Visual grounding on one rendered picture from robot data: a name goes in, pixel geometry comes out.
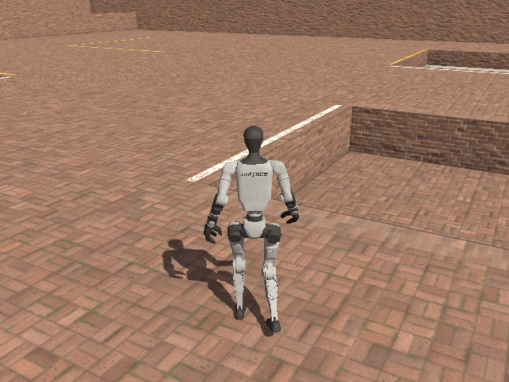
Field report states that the robot torso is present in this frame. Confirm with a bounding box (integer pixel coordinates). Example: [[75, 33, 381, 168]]
[[235, 156, 273, 239]]

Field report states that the robot left hand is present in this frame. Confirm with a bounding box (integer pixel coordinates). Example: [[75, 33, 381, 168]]
[[204, 225, 222, 244]]

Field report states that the robot right upper arm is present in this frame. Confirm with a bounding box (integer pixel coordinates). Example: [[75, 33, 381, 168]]
[[270, 160, 293, 203]]

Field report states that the robot left forearm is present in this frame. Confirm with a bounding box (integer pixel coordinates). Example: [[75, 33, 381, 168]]
[[206, 193, 223, 228]]

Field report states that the robot right forearm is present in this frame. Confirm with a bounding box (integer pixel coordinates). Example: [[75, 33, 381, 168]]
[[285, 190, 298, 215]]

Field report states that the robot left upper arm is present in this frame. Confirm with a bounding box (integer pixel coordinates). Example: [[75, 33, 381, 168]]
[[216, 161, 238, 206]]

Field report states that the robot left thigh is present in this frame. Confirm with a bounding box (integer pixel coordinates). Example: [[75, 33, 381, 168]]
[[227, 221, 246, 273]]

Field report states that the robot right hand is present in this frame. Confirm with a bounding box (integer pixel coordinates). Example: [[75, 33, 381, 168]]
[[281, 211, 299, 224]]

